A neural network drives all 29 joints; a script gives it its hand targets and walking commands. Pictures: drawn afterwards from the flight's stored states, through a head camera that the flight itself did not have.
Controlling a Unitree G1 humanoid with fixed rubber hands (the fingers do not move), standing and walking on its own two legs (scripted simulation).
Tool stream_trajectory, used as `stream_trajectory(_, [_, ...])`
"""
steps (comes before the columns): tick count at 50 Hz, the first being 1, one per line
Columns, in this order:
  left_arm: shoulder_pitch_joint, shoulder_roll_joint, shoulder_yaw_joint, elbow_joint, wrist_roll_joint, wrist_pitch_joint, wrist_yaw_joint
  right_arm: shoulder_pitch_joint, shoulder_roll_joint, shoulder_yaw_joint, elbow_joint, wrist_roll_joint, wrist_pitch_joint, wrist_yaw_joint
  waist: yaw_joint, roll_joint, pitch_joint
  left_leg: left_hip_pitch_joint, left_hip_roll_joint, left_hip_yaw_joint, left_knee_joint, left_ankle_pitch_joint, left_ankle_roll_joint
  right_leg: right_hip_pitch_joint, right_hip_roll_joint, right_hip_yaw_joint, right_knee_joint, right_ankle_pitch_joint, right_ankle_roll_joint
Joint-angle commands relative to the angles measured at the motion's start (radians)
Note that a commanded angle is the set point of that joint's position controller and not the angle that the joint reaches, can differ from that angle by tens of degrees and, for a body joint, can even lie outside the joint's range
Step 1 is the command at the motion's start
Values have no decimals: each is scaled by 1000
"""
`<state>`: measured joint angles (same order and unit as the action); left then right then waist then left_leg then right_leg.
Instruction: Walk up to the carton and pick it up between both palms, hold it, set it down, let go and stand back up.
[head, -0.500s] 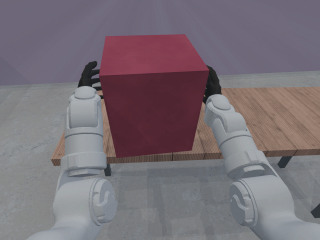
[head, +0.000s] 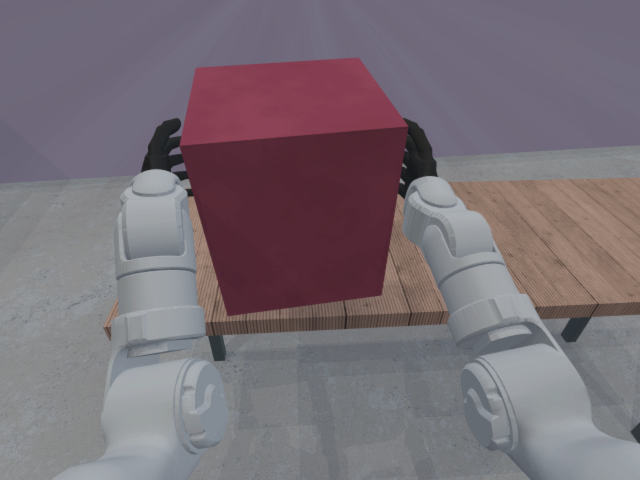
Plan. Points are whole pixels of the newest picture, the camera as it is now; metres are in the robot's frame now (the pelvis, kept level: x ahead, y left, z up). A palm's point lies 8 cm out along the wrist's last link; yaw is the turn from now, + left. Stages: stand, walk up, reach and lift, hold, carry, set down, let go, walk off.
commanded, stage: reach and lift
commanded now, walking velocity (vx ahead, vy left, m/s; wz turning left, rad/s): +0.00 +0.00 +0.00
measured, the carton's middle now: (293, 187) +0.43 +0.00 +0.23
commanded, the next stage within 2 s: hold in 0.08 s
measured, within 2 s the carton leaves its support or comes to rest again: neither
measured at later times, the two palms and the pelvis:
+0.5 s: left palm (142, 169) +0.37 +0.16 +0.29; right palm (417, 155) +0.37 -0.14 +0.29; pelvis +0.00 +0.00 +0.00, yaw +0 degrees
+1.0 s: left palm (147, 167) +0.37 +0.15 +0.30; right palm (425, 149) +0.37 -0.15 +0.30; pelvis +0.00 -0.02 +0.00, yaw +1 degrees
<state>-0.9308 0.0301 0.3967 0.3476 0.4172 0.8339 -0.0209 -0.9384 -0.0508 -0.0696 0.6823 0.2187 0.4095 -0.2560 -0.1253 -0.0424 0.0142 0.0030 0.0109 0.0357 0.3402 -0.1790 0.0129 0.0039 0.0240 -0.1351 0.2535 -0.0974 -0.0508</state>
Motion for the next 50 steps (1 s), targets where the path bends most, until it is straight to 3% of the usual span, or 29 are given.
stream_trajectory(1, [-701, -508, -396, -159, -225, -47, -178, -881, 523, 295, -343, 145, -21, 115, -1, 60, -496, -24, -39, -15, -26, 282, -24, 292, 27, 75, 36, 292, 101])
stream_trajectory(2, [-682, -506, -388, -134, -216, -37, -180, -851, 525, 287, -320, 143, -8, 113, -13, 67, -442, -41, -37, -15, -26, 271, -24, 282, 20, 80, 29, 281, 100])
stream_trajectory(4, [-686, -489, -356, -105, -195, -25, -186, -836, 506, 264, -268, 132, 12, 118, 8, 73, -368, -70, -35, -6, -58, 158, -23, 247, 25, 69, 18, 165, 95])
stream_trajectory(6, [-731, -493, -361, -124, -202, -21, -192, -861, 518, 243, -285, 115, 18, 125, 15, 76, -386, -115, -25, -3, -83, 110, -15, 244, 24, 68, 10, 93, 85])
stream_trajectory(8, [-767, -501, -383, -131, -224, -23, -189, -878, 508, 227, -269, 122, 20, 135, -5, 102, -377, -135, -25, -2, -88, 105, -24, 235, 26, 69, 29, 91, 83])
stream_trajectory(9, [-805, -503, -381, -138, -215, -24, -186, -913, 524, 218, -263, 123, 20, 139, 9, 100, -391, -134, -26, -6, -83, 109, -21, 225, 24, 75, 27, 88, 84])
stream_trajectory(12, [-803, -525, -371, -104, -223, -21, -179, -930, 517, 204, -257, 114, 24, 150, 12, 121, -399, -149, -17, -17, -98, 39, -21, 230, 31, 67, 32, 35, 82])
stream_trajectory(13, [-806, -507, -360, -93, -218, -22, -177, -928, 522, 193, -235, 110, 34, 153, 21, 115, -388, -174, -21, -6, -103, 28, -16, 232, 22, 78, 24, 36, 84])
stream_trajectory(15, [-782, -507, -339, -68, -210, -15, -185, -911, 514, 194, -206, 110, 44, 149, 6, 94, -384, -166, -27, -7, -103, 28, -16, 234, 20, 80, 29, 48, 84])
stream_trajectory(19, [-741, -478, -292, -28, -181, 5, -205, -928, 500, 206, -220, 125, 64, 136, 28, 57, -362, -174, -27, -5, -99, 53, -4, 259, 21, 87, 19, 82, 87])
stream_trajectory(20, [-735, -465, -284, -18, -182, 10, -218, -914, 494, 198, -207, 121, 73, 131, 18, 51, -363, -187, -35, 2, -101, 29, -3, 262, 13, 94, 14, 71, 89])
stream_trajectory(22, [-749, -486, -308, -47, -198, 18, -231, -926, 490, 197, -232, 133, 80, 121, -9, 74, -383, -170, -26, -2, -99, 63, -14, 288, 27, 82, 29, 106, 87])
stream_trajectory(24, [-785, -470, -297, -48, -194, 19, -238, -934, 485, 178, -212, 135, 91, 122, -3, 69, -370, -192, -22, -6, -109, 29, -13, 275, 22, 84, 17, 70, 83])
stream_trajectory(25, [-782, -469, -308, -90, -203, 14, -236, -918, 504, 202, -232, 143, 92, 124, 8, 51, -402, -194, -22, -10, -106, 46, -9, 296, 26, 89, 26, 88, 90])
stream_trajectory(28, [-778, -474, -328, -137, -223, 9, -234, -897, 516, 224, -267, 164, 100, 116, -5, 69, -450, -151, -29, -10, -76, 151, -24, 315, 27, 90, 38, 178, 85])
stream_trajectory(30, [-781, -472, -325, -131, -224, 12, -235, -934, 531, 253, -328, 184, 101, 110, 20, 68, -449, -165, -40, -3, -72, 140, -17, 306, 28, 92, 38, 168, 96])
stream_trajectory(31, [-790, -470, -354, -179, -240, 9, -231, -921, 530, 262, -349, 201, 102, 106, 2, 76, -484, -140, -35, -10, -60, 176, -22, 317, 30, 96, 46, 214, 94])
stream_trajectory(32, [-782, -467, -350, -169, -233, 16, -232, -914, 523, 266, -333, 210, 110, 104, 5, 89, -447, -137, -39, -8, -61, 180, -27, 299, 27, 95, 42, 218, 97])
stream_trajectory(37, [-792, -447, -335, -155, -206, 37, -241, -871, 496, 223, -246, 194, 144, 111, -4, 127, -360, -198, -26, -7, -102, 34, -29, 251, 25, 97, 39, 71, 86])
stream_trajectory(39, [-796, -447, -335, -152, -209, 37, -241, -887, 501, 224, -262, 182, 145, 114, 6, 100, -387, -205, -26, -5, -94, 27, -26, 258, 23, 97, 43, 65, 89])
stream_trajectory(41, [-817, -464, -341, -142, -221, 30, -241, -905, 529, 228, -282, 181, 139, 112, 22, 111, -403, -230, -25, -15, -98, 22, -18, 279, 16, 106, 44, 67, 86])
stream_trajectory(42, [-823, -479, -354, -176, -232, 24, -239, -890, 523, 222, -274, 178, 138, 110, -2, 132, -433, -214, -25, -15, -93, 34, -23, 290, 19, 108, 52, 93, 85])
stream_trajectory(44, [-825, -466, -334, -143, -225, 26, -239, -921, 523, 232, -277, 186, 144, 111, 12, 92, -424, -204, -26, -13, -92, 52, -21, 276, 15, 105, 51, 114, 93])
stream_trajectory(46, [-781, -455, -334, -133, -224, 34, -247, -906, 518, 252, -293, 199, 149, 101, 14, 81, -407, -212, -33, -8, -78, 79, -17, 280, 12, 120, 50, 146, 94])
stream_trajectory(47, [-802, -449, -340, -178, -229, 30, -248, -894, 526, 249, -297, 203, 150, 98, -1, 91, -438, -182, -35, -12, -72, 95, -19, 292, 14, 118, 50, 157, 96])
stream_trajectory(49, [-776, -441, -311, -137, -222, 33, -251, -907, 527, 266, -308, 210, 158, 96, 29, 77, -443, -195, -37, -12, -76, 107, -18, 292, 12, 113, 39, 172, 102])
stream_trajectory(50, [-770, -429, -308, -124, -215, 37, -255, -900, 526, 262, -304, 210, 163, 93, 20, 71, -405, -205, -37, -8, -87, 80, -10, 293, 7, 120, 34, 151, 104])
